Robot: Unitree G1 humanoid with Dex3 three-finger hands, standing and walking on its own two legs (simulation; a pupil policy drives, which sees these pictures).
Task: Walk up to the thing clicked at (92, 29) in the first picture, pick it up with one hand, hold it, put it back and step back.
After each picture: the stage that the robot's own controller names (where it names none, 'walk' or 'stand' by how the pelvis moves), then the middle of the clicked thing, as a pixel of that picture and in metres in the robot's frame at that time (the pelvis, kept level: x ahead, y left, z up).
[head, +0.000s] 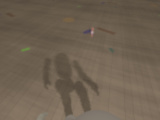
stand; (92, 32) +2.25 -0.10 -0.65
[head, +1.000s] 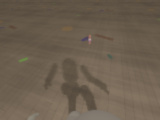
walk; (89, 39) +2.15 +0.11 -0.64
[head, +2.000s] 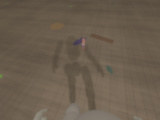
walk; (83, 44) +1.52 +0.18 -0.65
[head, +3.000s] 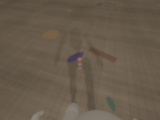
walk; (79, 63) +0.96 +0.18 -0.65
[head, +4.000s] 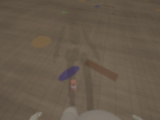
walk; (73, 85) +0.53 +0.18 -0.63
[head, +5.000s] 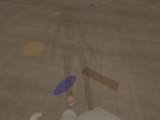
stand; (70, 101) +0.31 +0.16 -0.64
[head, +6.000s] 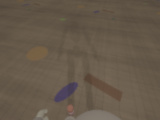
stand; (70, 110) +0.25 +0.17 -0.65
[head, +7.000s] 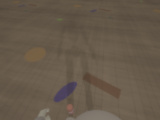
stand; (70, 109) +0.25 +0.18 -0.66
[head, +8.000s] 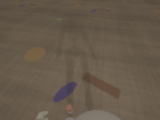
stand; (70, 109) +0.25 +0.19 -0.66
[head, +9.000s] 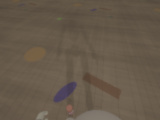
stand; (70, 110) +0.24 +0.19 -0.66
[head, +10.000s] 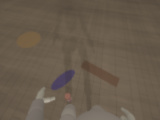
go down; (68, 97) +0.27 +0.18 -0.61
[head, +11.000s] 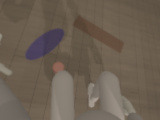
go down; (58, 69) +0.35 +0.18 -0.22
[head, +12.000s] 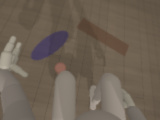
close in; (61, 70) +0.35 +0.18 -0.22
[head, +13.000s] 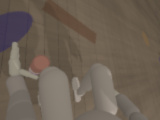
close in; (36, 67) +0.35 +0.21 -0.16
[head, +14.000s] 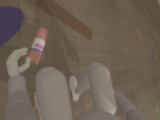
close; (38, 45) +0.51 +0.18 -0.25
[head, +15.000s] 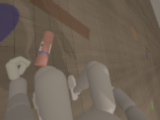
lift; (45, 48) +0.50 +0.11 -0.24
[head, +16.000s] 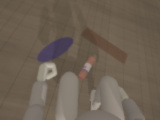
lift; (86, 67) +0.47 -0.02 -0.32
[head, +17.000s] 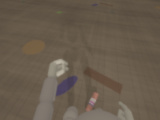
stand; (92, 101) +0.35 -0.13 -0.67
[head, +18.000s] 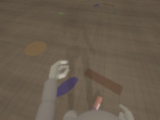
close; (96, 106) +0.31 -0.16 -0.70
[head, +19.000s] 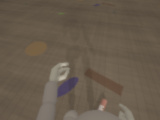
stand; (101, 109) +0.28 -0.22 -0.70
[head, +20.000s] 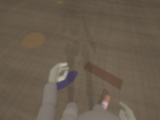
stand; (104, 105) +0.26 -0.27 -0.67
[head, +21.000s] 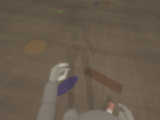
stand; (108, 113) +0.23 -0.31 -0.70
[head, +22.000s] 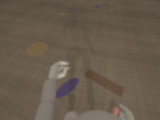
stand; (112, 118) +0.20 -0.36 -0.70
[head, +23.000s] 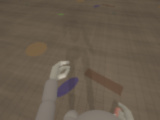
stand; (115, 118) +0.20 -0.38 -0.70
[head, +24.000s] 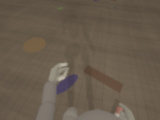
stand; (116, 117) +0.17 -0.41 -0.69
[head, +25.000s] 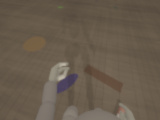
stand; (119, 118) +0.16 -0.44 -0.69
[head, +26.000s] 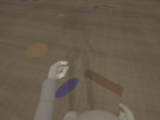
stand; out of the picture +0.15 -0.46 -0.70
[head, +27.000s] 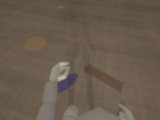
stand; out of the picture +0.15 -0.48 -0.68
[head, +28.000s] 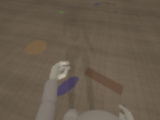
stand; out of the picture +0.13 -0.49 -0.70
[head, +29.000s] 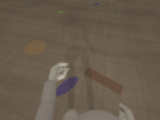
stand; out of the picture +0.13 -0.50 -0.70
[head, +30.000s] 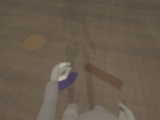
stand; (124, 119) +0.14 -0.50 -0.68
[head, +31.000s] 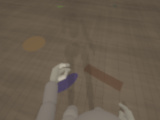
stand; out of the picture +0.13 -0.50 -0.68
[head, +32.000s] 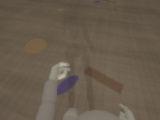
stand; out of the picture +0.13 -0.49 -0.70
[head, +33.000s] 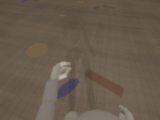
stand; out of the picture +0.13 -0.49 -0.70
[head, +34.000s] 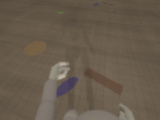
stand; out of the picture +0.14 -0.48 -0.70
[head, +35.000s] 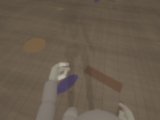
stand; out of the picture +0.15 -0.47 -0.69
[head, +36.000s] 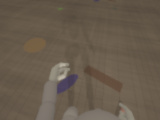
stand; (121, 119) +0.16 -0.46 -0.69
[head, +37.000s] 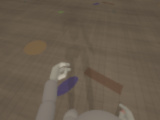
stand; out of the picture +0.16 -0.45 -0.70
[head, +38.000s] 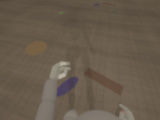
stand; out of the picture +0.16 -0.45 -0.70
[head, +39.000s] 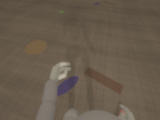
stand; out of the picture +0.16 -0.44 -0.70
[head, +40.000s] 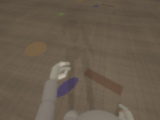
stand; out of the picture +0.16 -0.44 -0.70
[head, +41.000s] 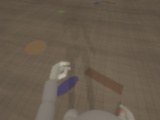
stand; out of the picture +0.16 -0.44 -0.70
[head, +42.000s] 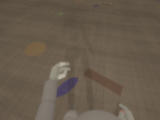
close; out of the picture +0.17 -0.44 -0.70
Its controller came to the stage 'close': yes
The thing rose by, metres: 0.00
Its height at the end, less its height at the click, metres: -0.09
